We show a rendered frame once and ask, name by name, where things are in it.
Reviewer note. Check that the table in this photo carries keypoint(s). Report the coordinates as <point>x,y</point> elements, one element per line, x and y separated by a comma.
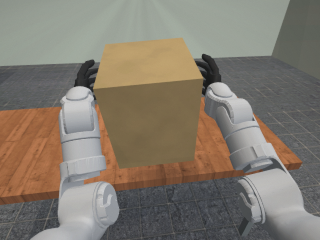
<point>31,154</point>

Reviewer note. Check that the robot right upper arm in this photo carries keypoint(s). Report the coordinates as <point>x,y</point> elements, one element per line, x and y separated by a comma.
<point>271,199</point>

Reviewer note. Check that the robot left forearm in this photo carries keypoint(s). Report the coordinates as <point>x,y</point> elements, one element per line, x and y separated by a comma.
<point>80,138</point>

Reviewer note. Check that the robot right forearm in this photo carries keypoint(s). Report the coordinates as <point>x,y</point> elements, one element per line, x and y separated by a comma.
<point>248,148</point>

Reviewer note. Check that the right robot hand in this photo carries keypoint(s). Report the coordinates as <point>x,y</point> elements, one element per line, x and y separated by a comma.
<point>211,74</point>

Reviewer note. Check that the carton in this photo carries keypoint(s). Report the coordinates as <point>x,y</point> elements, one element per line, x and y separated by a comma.
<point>149,96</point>

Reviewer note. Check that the robot left upper arm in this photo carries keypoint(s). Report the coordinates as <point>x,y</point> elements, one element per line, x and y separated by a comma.
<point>85,212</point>

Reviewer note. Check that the left robot hand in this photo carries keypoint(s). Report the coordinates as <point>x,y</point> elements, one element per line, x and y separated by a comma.
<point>83,75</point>

